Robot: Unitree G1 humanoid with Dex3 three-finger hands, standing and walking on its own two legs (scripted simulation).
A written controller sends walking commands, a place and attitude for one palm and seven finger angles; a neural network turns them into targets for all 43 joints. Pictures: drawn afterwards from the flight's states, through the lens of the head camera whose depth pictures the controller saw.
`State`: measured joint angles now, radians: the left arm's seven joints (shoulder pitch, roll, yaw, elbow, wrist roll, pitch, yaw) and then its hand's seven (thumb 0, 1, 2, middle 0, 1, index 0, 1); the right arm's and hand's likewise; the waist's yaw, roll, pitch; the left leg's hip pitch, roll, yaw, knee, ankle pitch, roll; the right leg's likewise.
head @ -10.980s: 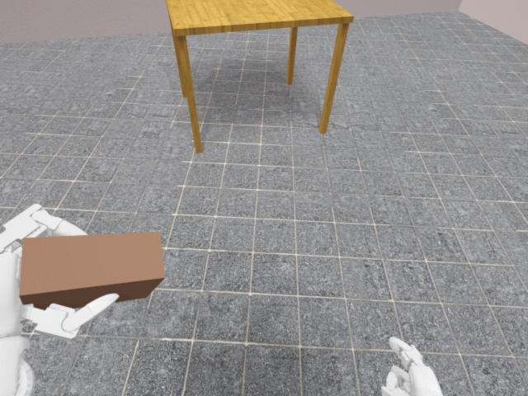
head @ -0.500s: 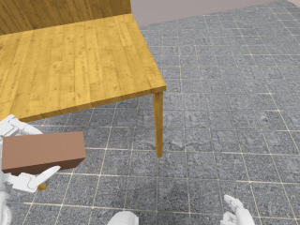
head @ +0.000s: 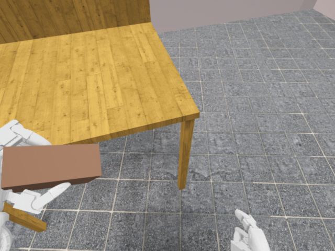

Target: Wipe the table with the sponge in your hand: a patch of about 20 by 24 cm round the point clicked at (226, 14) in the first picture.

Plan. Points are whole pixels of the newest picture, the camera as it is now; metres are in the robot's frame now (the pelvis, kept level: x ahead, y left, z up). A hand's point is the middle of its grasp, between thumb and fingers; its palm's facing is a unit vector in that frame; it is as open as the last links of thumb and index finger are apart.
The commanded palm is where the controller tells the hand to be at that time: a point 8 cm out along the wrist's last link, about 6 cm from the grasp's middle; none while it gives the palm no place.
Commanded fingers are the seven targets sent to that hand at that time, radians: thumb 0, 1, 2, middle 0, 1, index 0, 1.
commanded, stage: come to a stop and stand still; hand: left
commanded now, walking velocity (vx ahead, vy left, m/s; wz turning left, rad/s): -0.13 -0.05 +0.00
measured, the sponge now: (68, 167) +0.23 +0.19 +0.15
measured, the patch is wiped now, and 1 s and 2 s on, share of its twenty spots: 0.00 0.00 0.00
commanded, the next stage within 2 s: look again from close up in 1.10 s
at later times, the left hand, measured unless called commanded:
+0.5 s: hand out of the picture +0.20 +0.27 +0.19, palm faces +0.41 -0.81 -0.42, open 9.7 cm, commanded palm +0.14 +0.31 +0.19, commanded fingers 0.00 0.10 1.30 -1.20 -1.60 -1.20 -1.60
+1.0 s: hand out of the picture +0.16 +0.27 +0.17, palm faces +0.41 -0.82 -0.40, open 9.7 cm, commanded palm +0.10 +0.31 +0.19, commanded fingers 0.00 0.10 1.30 -1.20 -1.60 -1.20 -1.60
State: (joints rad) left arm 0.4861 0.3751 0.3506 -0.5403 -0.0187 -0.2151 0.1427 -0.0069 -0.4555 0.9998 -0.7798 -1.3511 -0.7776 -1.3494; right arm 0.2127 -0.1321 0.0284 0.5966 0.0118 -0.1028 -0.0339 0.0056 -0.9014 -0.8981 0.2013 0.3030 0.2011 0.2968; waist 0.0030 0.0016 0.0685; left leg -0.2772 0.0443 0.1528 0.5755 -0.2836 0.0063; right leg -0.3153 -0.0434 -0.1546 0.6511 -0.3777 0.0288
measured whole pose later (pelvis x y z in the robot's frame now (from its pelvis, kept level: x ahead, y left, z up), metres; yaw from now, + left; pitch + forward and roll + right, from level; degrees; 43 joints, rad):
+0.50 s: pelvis -0.02 +0.03 +0.01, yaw +0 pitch -1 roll +0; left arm 0.46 0.41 0.37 -0.56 -0.01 -0.21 0.17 -0.01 -0.45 1.00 -0.78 -1.35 -0.78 -1.35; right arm 0.20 -0.19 0.01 0.56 -0.01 -0.08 -0.06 0.01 -0.90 -0.90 0.20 0.30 0.20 0.30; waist 0.02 -0.03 0.07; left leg -0.25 0.04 0.08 0.50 -0.22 0.00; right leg -0.25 -0.02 -0.09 0.60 -0.39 0.01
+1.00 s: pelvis -0.06 +0.03 +0.01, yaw +0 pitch -3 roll -1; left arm 0.44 0.36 0.35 -0.46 -0.02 -0.20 0.16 -0.01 -0.45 1.00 -0.78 -1.35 -0.78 -1.35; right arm 0.25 -0.21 0.01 0.60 0.00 -0.07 -0.07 0.01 -0.90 -0.90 0.20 0.30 0.20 0.30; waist 0.00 0.01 0.07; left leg -0.30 0.05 0.05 0.50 -0.16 0.00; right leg -0.23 0.01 -0.08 0.47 -0.19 -0.02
